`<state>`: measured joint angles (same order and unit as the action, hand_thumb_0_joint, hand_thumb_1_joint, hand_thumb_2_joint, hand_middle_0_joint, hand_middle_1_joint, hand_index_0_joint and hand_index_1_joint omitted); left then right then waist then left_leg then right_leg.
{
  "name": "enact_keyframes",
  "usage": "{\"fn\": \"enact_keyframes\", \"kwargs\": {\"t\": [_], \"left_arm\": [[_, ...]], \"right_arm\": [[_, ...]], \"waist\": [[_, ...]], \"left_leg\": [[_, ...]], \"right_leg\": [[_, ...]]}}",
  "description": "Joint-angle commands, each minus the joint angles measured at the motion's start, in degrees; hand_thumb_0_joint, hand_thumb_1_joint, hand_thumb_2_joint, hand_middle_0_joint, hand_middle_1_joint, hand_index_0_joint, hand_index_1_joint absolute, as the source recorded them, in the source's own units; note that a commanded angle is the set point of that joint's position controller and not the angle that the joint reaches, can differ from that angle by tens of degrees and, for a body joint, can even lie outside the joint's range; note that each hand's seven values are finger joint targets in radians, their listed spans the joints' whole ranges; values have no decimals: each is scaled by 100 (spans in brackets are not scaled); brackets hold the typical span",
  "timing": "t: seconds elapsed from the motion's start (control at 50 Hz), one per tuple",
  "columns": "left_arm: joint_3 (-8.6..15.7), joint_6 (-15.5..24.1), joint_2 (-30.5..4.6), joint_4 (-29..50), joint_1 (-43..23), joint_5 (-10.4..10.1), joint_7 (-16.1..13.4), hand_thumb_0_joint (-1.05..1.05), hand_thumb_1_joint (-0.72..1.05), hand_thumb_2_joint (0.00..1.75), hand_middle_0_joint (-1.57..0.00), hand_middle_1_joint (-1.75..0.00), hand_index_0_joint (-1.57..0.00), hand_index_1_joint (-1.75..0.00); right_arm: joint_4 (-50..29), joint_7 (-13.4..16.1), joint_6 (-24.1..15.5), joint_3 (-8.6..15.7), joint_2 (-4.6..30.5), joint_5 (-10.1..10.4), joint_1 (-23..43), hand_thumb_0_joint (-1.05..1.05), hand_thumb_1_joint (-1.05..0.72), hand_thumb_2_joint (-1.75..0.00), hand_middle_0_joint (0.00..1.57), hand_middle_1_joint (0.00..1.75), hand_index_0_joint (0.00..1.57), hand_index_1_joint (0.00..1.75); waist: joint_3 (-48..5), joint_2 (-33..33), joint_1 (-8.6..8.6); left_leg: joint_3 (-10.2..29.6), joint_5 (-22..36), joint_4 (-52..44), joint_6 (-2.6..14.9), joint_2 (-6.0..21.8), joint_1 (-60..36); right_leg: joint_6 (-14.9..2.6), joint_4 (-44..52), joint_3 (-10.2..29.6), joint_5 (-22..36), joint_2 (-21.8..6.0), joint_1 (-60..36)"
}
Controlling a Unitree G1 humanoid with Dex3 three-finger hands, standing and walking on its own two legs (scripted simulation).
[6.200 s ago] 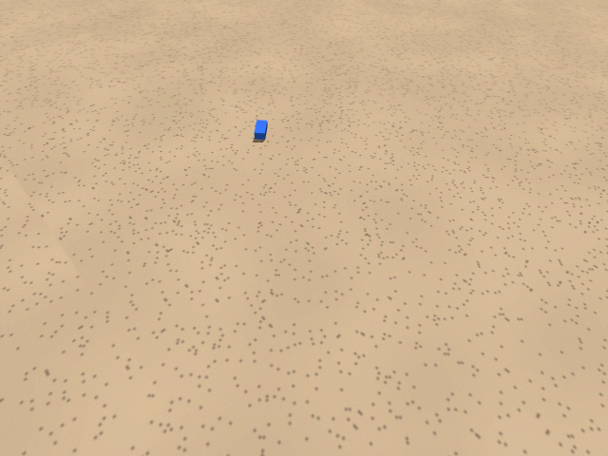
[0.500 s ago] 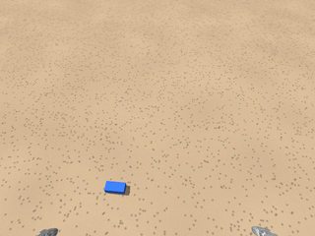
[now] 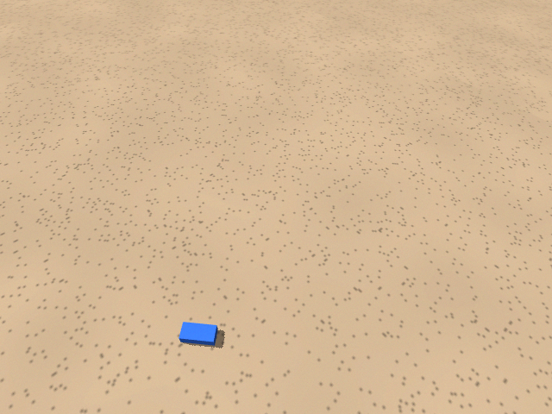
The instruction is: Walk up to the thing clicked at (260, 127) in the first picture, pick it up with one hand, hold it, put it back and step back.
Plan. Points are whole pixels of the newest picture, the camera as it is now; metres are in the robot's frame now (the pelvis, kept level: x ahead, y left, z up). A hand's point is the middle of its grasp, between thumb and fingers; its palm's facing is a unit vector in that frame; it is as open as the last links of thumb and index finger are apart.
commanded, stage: walk up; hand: left
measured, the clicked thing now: (198, 333) +0.48 +0.25 -0.76
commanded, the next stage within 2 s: none
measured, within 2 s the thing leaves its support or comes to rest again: neither
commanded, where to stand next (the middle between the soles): +0.10 -0.01 m, yaw -1 degrees
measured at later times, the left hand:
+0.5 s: hand out of the picture +0.08 +0.32 -0.18, palm faces +0.04 -0.93 -0.37, open 7.4 cm
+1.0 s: hand out of the picture +0.13 +0.26 -0.18, palm faces -0.06 -0.92 -0.40, open 7.4 cm
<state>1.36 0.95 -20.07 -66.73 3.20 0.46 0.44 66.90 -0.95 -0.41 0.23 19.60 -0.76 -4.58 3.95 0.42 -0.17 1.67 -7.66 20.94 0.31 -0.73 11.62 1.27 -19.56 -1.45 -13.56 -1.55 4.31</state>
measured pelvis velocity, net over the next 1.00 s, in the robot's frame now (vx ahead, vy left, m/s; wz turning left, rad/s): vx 0.02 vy -0.01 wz -0.03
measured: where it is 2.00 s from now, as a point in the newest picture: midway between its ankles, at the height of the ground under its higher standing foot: outside the picture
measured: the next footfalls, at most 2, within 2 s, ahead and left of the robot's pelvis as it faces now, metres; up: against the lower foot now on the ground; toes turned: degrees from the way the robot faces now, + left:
left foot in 0.46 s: +0.16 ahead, +0.17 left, +0.00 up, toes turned +4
right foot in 0.92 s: +0.09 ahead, -0.14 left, +0.00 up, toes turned +0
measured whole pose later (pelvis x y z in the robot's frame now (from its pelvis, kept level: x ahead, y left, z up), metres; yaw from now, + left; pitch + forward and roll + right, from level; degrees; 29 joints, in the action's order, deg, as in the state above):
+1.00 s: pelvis +0.02 -0.01 -0.05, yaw -1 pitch -2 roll +1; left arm 3.9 -3.8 -21.3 -48.6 7.9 1.5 1.4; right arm 48.1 2.8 2.9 3.7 24.8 0.1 -4.2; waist 12.3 1.2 0.5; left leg 6.1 -30.5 61.6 0.5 -0.5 31.4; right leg 0.5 -48.9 2.5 -24.1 -1.1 22.8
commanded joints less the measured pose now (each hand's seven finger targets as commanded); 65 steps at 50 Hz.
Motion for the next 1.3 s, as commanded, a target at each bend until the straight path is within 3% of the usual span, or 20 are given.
{"fn": "enact_keyframes", "kwargs": {"t": [0.0,0.2,0.24,0.26,0.32,0.38,0.42,0.44,0.46,0.48,0.5,0.56,0.76,0.88,0.92,0.94,1.0,1.08,1.18,1.28], "left_arm": [[206,100,-1229,327,-264,-5,-100,0,90,90,-20,-30,-20,-30],[217,102,-1209,332,-166,5,-137,0,90,90,-20,-30,-20,-30],[409,190,-1679,332,705,133,-114,0,90,90,-20,-30,-20,-30],[539,207,-1957,383,852,191,-136,0,90,90,-20,-30,-20,-30],[593,334,-1864,828,600,215,-186,0,90,90,-20,-30,-20,-30],[520,327,-1692,1156,79,222,-64,0,90,90,-20,-30,-20,-30],[404,115,-1356,1167,69,72,-24,0,90,90,-20,-30,-20,-30],[340,23,-1092,1219,257,8,-34,0,90,90,-20,-30,-20,-30],[297,-89,-859,1365,480,-42,-50,0,90,90,-20,-30,-20,-30],[416,-270,-1230,1240,718,-61,-116,0,90,90,-20,-30,-20,-30],[380,-353,-1384,1128,770,-80,-130,0,90,90,-20,-30,-20,-30],[468,-485,-1484,1218,1033,-18,-80,0,90,90,-20,-30,-20,-30],[525,-582,-1327,1848,940,-50,-14,0,90,90,-20,-30,-20,-30],[716,-415,-1457,1747,1545,88,-9,0,90,90,-20,-30,-20,-30],[892,-377,-2454,2274,824,172,-17,0,90,90,-20,-30,-20,-30],[855,-324,-2456,2418,550,203,-53,0,90,90,-20,-30,-20,-30],[703,-234,-1689,2432,8,171,-168,0,90,90,-20,-30,-20,-30],[728,61,-1601,2280,921,236,-185,0,90,90,-20,-30,-20,-30],[908,226,-2138,2140,1701,150,-139,0,90,90,-20,-30,-20,-30],[496,105,-1261,2460,539,98,-15,0,90,90,-20,-30,-20,-30]], "right_arm": [[-396,95,-135,262,1246,29,356,0,-90,-90,20,30,20,30],[-421,99,-100,274,1173,25,339,0,-90,-90,20,30,20,30],[-776,-90,-18,518,1466,-117,238,0,-90,-90,20,30,20,30],[-973,-158,34,530,1392,-164,479,0,-90,-90,20,30,20,30],[-1182,-272,14,581,1413,-181,377,0,-90,-90,20,30,20,30],[-1125,-275,-135,550,1189,-92,-134,0,-90,-90,20,30,20,30],[-884,-141,-239,550,1084,-84,-523,0,-90,-90,20,30,20,30],[-762,-6,-279,646,1356,-84,-1022,0,-90,-90,20,30,20,30],[-780,160,-318,792,2045,-157,-1403,0,-90,-90,20,30,20,30],[-965,233,-329,797,2300,-38,-1197,0,-90,-90,20,30,20,30],[-1042,270,-319,770,2127,-4,-738,0,-90,-90,20,30,20,30],[-1278,460,-292,745,2007,8,-578,0,-90,-90,20,30,20,30],[-1951,514,-145,742,1887,-45,-485,0,-90,-90,20,30,20,30],[-2368,317,191,620,1676,30,-91,0,-90,-90,20,30,20,30],[-2493,455,271,585,1299,142,-135,0,-90,-90,20,30,20,30],[-2440,520,267,652,1489,118,-52,0,-90,-90,20,30,20,30],[-1986,425,193,624,1542,246,-795,0,-90,-90,20,30,20,30],[-1981,181,69,575,1543,-11,-565,0,-90,-90,20,30,20,30],[-2232,-101,-47,622,1604,-248,-306,0,-90,-90,20,30,20,30],[-1567,-53,-255,724,1399,-130,-1967,0,-90,-90,20,30,20,30]], "waist": [[-695,83,10],[-789,-23,22],[-648,-175,242],[-64,-762,365],[740,-534,260],[221,-1113,-78],[-96,-612,-254],[-441,-33,-437],[-698,1320,-507],[-1021,859,-405],[-815,462,-154],[-661,571,12],[-709,989,-73],[-938,598,332],[-613,-1685,308],[-516,-1514,266],[-538,-1064,-121],[-801,-1037,464],[-132,-1038,560],[-593,-176,-550]], "left_leg": [[667,694,-324,100,716,-261],[570,1310,-141,140,706,-460],[178,-2219,643,285,205,799],[-89,-2059,1590,173,71,1801],[430,-1467,2428,34,641,2726],[-68,-1397,1350,-9,548,1130],[-559,494,176,-121,38,-647],[-346,1561,134,-36,257,-1464],[1452,2408,-221,306,1544,-1536],[2603,2200,-290,1158,2348,-838],[2376,1817,-170,1277,2281,-483],[1355,2491,201,968,1960,-678],[484,3342,1067,1397,1821,-34],[234,1117,2480,710,1206,1116],[346,-3289,4786,85,-481,2025],[894,-3320,5461,79,-428,1708],[737,-2100,5588,-58,-444,1807],[524,-2120,3659,-88,-92,2412],[289,-2675,2541,123,200,2469],[-26,-1016,211,232,-43,-1431]], "right_leg": [[-243,339,388,517,-539,-51],[-198,365,325,907,-581,-127],[-707,522,942,-2247,-851,-684],[-1019,1033,1742,-3098,-1485,-674],[-1575,1255,2091,-1872,-2145,-555],[-1159,557,694,524,-1452,-31],[-618,-1028,-372,1736,-637,898],[-379,-1997,-517,1264,-337,1371],[-144,-3057,-85,-886,352,1947],[-198,-3532,849,-2146,245,1437],[-277,-4009,1120,-2116,76,1375],[-259,-4722,1252,-1774,11,2059],[-2,-4213,835,-1439,118,2135],[-226,-1365,253,-36,77,538],[-1797,-327,3240,2157,-2197,1571],[-1979,-307,3414,2219,-2269,2071],[-1347,-947,1704,1137,-1184,1511],[-1353,-383,2390,-2351,-1317,-297],[-1669,-111,2704,-1818,-1916,-230],[-698,-1915,387,-1221,-570,2674]]}}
